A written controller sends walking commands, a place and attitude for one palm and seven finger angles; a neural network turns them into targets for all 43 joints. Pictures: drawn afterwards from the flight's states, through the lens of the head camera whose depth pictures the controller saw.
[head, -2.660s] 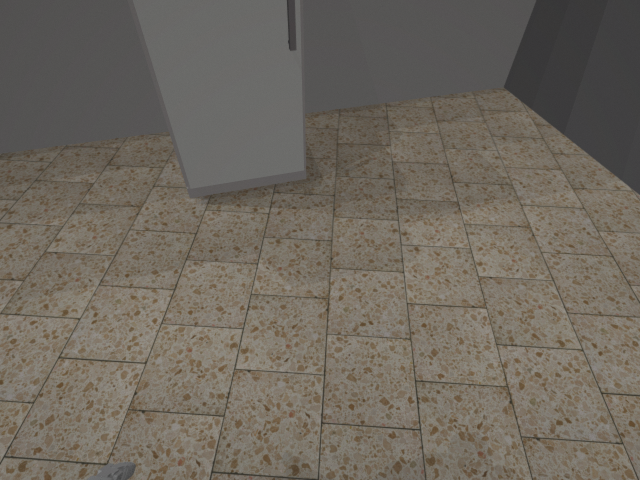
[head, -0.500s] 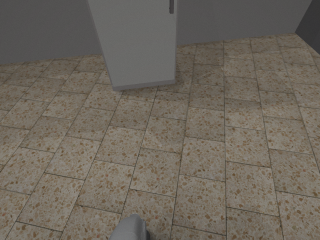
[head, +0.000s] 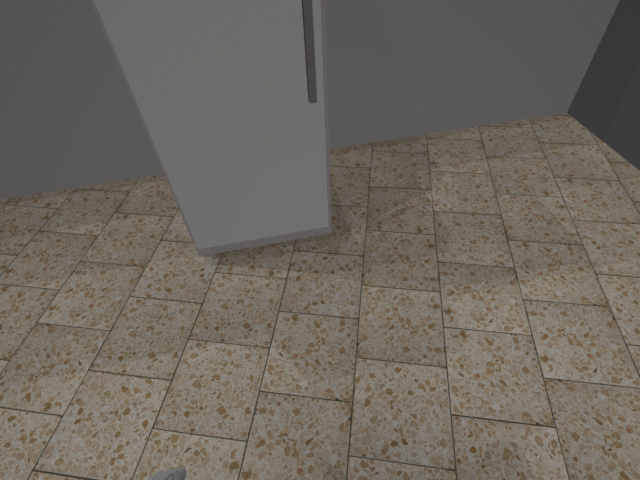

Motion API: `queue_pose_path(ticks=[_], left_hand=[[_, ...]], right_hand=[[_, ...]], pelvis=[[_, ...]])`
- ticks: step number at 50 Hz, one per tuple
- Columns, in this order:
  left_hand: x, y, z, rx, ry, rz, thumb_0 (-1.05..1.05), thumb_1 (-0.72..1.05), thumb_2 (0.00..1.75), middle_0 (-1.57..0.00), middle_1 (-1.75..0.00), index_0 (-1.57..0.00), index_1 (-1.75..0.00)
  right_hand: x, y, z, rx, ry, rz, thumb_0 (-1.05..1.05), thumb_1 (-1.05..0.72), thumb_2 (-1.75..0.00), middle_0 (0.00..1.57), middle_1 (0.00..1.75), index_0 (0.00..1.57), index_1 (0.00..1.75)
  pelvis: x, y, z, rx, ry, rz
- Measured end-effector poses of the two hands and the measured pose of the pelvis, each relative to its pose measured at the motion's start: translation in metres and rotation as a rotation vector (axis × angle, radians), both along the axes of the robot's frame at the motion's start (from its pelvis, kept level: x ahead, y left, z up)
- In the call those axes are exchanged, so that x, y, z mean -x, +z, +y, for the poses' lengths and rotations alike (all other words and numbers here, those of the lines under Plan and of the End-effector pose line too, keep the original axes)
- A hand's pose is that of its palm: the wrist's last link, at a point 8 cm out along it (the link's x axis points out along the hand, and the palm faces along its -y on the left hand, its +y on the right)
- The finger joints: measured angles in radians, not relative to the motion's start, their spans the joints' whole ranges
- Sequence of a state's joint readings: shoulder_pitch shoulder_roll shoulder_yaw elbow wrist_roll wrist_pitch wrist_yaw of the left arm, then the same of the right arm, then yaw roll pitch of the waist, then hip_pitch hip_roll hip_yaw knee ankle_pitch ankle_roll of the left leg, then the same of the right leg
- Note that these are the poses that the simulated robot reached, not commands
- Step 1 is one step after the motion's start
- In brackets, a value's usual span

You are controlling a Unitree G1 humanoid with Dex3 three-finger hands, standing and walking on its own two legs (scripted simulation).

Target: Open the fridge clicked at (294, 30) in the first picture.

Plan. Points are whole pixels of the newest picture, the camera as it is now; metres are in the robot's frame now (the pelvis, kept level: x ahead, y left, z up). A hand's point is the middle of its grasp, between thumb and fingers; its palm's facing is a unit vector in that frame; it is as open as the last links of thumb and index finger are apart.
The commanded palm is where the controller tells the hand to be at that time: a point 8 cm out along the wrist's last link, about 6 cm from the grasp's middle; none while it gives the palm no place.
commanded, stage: walk to a spot facing it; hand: right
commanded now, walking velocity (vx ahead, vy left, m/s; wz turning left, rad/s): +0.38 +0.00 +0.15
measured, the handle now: (306, 21) +1.13 +0.07 +0.13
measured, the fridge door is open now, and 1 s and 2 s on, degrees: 0 0 0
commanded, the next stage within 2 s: take the last steps up to it in 0.42 s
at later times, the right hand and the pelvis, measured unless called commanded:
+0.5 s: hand (419, 358) +0.35 -0.15 -0.17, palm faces -0.16 +0.96 -0.22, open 7.4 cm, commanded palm none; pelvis +0.23 +0.03 -0.01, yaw +9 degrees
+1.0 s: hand (419, 329) +0.42 -0.16 -0.18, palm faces -0.15 +0.98 -0.12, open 7.3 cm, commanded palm none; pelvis +0.40 +0.01 +0.00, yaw +12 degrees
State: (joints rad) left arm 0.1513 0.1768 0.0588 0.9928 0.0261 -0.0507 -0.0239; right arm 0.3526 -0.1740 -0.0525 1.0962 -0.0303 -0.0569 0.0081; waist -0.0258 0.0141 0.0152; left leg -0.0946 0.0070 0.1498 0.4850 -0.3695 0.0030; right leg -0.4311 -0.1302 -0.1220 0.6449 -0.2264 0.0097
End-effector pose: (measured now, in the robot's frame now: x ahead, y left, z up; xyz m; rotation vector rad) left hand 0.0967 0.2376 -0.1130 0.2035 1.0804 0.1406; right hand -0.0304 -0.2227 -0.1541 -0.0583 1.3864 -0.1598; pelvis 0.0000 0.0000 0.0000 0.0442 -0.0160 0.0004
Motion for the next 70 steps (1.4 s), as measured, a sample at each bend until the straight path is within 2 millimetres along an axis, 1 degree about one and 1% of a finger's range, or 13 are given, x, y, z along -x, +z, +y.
queue_pose_path(ticks=[3,7,13,20,26,31,36,41,46,50,59,65,70], left_hand=[[-0.035,-0.003,-0.015,-0.012,-0.009,-0.041,0.0,0.92,0.9,-0.2,-0.3,-0.2,-0.3],[-0.037,-0.003,-0.032,0.01,0.046,0.01,0.0,0.92,0.9,-0.2,-0.3,-0.2,-0.3],[-0.012,-0.003,-0.026,0.003,0.167,0.182,-0.01,0.96,0.9,-0.2,-0.3,-0.2,-0.3],[0.016,-0.016,-0.032,0.083,0.288,0.402,0.0,0.93,0.9,-0.2,-0.3,-0.2,-0.3],[0.003,-0.042,-0.023,0.162,0.351,0.536,0.0,0.92,0.9,-0.2,-0.3,-0.2,-0.3],[-0.08,-0.04,0.003,0.136,0.331,0.41,0.01,0.91,0.9,-0.2,-0.3,-0.2,-0.3],[-0.176,-0.026,0.024,0.096,0.298,0.214,0.01,0.92,0.9,-0.2,-0.3,-0.2,-0.3],[-0.245,-0.01,0.038,0.04,0.258,0.121,0.02,0.95,0.9,-0.2,-0.3,-0.2,-0.3],[-0.301,-0.005,0.03,-0.015,0.232,0.051,0.01,0.93,0.9,-0.2,-0.3,-0.2,-0.3],[-0.31,-0.003,0.013,-0.009,0.263,0.061,0.0,0.92,0.9,-0.2,-0.3,-0.2,-0.3],[-0.275,-0.006,-0.027,0.09,0.376,0.299,0.0,0.93,0.9,-0.2,-0.3,-0.2,-0.3],[-0.26,-0.011,-0.041,0.184,0.453,0.433,0.01,0.92,0.9,-0.2,-0.3,-0.2,-0.3],[-0.265,-0.025,-0.029,0.246,0.495,0.52,0.01,0.91,0.9,-0.2,-0.3,-0.2,-0.3]], right_hand=[[-0.012,-0.009,-0.013,-0.012,-0.003,0.066,0.0,-0.91,-0.9,0.2,0.3,0.2,0.3],[-0.057,0.0,-0.027,-0.003,0.033,0.078,0.01,-0.91,-0.9,0.2,0.3,0.2,0.3],[-0.16,0.018,-0.032,0.016,0.089,-0.02,0.0,-0.91,-0.9,0.2,0.3,0.2,0.3],[-0.293,0.025,-0.009,0.043,0.208,-0.117,0.0,-0.92,-0.9,0.19,0.3,0.2,0.3],[-0.394,0.015,0.029,0.079,0.276,-0.241,0.0,-0.91,-0.9,0.2,0.3,0.2,0.3],[-0.413,0.022,0.048,0.068,0.266,-0.216,0.0,-0.91,-0.9,0.2,0.3,0.2,0.3],[-0.42,0.028,0.042,0.077,0.256,-0.156,-0.01,-0.94,-0.89,0.2,0.3,0.2,0.3],[-0.423,0.018,0.035,0.03,0.226,-0.095,0.0,-0.93,-0.9,0.2,0.3,0.2,0.3],[-0.43,-0.004,0.02,-0.017,0.191,-0.006,0.0,-0.91,-0.9,0.2,0.3,0.2,0.3],[-0.455,-0.002,0.011,-0.018,0.226,0.044,0.0,-0.91,-0.9,0.2,0.3,0.2,0.3],[-0.554,0.021,0.018,0.012,0.273,-0.036,0.0,-0.91,-0.9,0.2,0.3,0.2,0.3],[-0.627,0.026,0.049,0.036,0.339,-0.079,0.0,-0.92,-0.9,0.2,0.3,0.2,0.3],[-0.691,0.024,0.096,0.045,0.399,-0.158,0.0,-0.91,-0.9,0.19,0.3,0.2,0.3]], pelvis=[[-0.029,-0.008,-0.014,0.015,0.019,-0.008],[-0.062,0.001,-0.022,0.028,0.043,-0.011],[-0.114,0.014,-0.025,0.041,0.08,0.003],[-0.178,0.01,-0.005,0.057,0.127,0.001],[-0.237,-0.015,0.03,0.057,0.156,-0.013],[-0.27,-0.003,0.04,0.039,0.166,-0.023],[-0.301,0.008,0.041,0.032,0.176,-0.01],[-0.337,0.009,0.032,0.013,0.185,-0.011],[-0.379,-0.001,0.015,-0.001,0.195,-0.02],[-0.404,0.003,0.008,0.009,0.218,-0.021],[-0.459,0.018,0.015,0.036,0.242,-0.005],[-0.494,0.016,0.039,0.054,0.259,-0.003],[-0.526,0.003,0.072,0.067,0.267,-0.002]])
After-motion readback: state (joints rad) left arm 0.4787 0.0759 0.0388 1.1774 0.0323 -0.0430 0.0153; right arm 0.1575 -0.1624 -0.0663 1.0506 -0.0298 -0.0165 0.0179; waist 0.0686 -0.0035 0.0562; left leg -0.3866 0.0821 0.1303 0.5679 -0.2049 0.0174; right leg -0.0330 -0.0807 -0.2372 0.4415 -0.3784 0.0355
